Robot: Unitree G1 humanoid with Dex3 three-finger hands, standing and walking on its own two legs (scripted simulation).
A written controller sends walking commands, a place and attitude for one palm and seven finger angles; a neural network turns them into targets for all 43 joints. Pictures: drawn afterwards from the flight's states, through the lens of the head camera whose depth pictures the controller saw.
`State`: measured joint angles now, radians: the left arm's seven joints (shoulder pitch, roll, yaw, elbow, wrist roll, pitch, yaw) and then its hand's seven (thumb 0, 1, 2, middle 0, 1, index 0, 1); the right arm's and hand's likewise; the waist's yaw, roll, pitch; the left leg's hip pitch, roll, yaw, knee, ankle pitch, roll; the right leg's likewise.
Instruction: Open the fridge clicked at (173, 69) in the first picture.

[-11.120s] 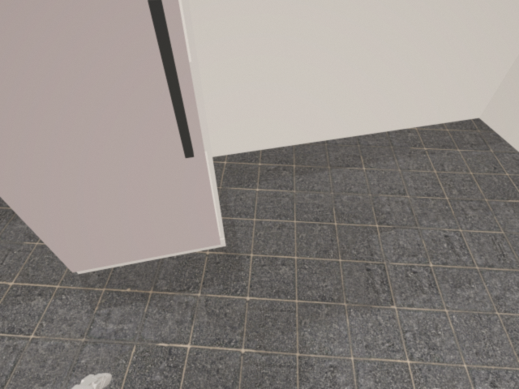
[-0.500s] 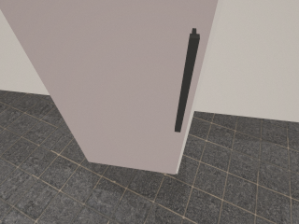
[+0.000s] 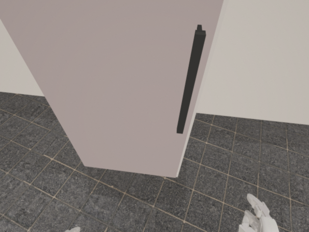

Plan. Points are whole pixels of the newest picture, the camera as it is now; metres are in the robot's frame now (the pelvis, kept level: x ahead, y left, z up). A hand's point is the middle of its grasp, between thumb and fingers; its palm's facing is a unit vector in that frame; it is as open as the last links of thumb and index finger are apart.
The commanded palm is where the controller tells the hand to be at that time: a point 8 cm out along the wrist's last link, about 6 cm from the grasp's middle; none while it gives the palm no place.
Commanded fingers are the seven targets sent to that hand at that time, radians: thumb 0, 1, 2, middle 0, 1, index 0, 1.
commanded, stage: raise the hand to about handle height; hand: right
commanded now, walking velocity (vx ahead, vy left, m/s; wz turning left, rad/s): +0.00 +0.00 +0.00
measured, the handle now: (187, 89) +0.52 -0.08 +0.08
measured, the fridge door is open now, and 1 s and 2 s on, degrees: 0 0 0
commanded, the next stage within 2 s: move the hooked fingers beside the handle in 1.96 s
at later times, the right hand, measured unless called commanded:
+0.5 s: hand (251, 220) +0.16 -0.20 +0.03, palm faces +0.08 +0.99 -0.08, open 9.9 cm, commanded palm +0.14 -0.26 +0.02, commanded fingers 0.00 -0.13 -0.57 0.25 0.80 0.25 0.80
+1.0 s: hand (274, 188) +0.21 -0.24 +0.08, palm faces +0.10 +0.99 -0.06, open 12.8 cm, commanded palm +0.18 -0.29 +0.09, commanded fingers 0.00 0.45 -0.32 0.30 1.17 0.30 1.17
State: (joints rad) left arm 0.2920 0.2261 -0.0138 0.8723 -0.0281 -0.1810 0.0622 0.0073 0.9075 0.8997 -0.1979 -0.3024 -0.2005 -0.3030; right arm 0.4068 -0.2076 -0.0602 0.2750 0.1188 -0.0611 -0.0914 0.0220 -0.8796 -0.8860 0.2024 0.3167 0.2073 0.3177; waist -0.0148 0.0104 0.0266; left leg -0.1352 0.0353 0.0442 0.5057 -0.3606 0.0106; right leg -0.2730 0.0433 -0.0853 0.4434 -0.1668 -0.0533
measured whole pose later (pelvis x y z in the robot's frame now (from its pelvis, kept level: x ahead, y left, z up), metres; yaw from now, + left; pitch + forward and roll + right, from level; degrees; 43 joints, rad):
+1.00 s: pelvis -0.03 +0.01 -0.02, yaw +0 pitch +3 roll +2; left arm 0.25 0.27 -0.03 0.63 -0.05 -0.27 0.10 0.01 0.90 0.90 -0.20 -0.30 -0.20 -0.30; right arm 0.21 -0.34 -0.32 0.00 0.35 -0.16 0.30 0.00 0.23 -0.42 0.28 1.02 0.29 1.03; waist -0.03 -0.03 -0.06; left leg -0.34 -0.02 0.08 0.71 -0.43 0.02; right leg -0.53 -0.02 -0.04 0.74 -0.27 -0.04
